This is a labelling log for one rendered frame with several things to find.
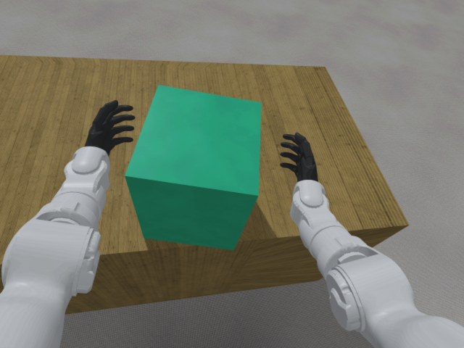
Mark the robot left upper arm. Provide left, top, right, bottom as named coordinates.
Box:
left=0, top=219, right=101, bottom=348

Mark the right robot hand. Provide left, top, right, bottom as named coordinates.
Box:
left=280, top=133, right=318, bottom=182

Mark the left robot forearm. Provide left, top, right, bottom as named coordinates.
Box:
left=1, top=146, right=110, bottom=287

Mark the carton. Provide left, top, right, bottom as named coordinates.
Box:
left=125, top=85, right=262, bottom=250

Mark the pedestal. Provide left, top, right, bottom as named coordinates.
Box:
left=0, top=55, right=409, bottom=314

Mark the robot right upper arm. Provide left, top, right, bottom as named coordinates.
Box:
left=326, top=254, right=464, bottom=348

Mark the left robot hand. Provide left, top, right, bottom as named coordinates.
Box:
left=85, top=100, right=135, bottom=156

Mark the right robot forearm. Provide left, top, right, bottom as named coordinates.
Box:
left=290, top=180, right=415, bottom=303

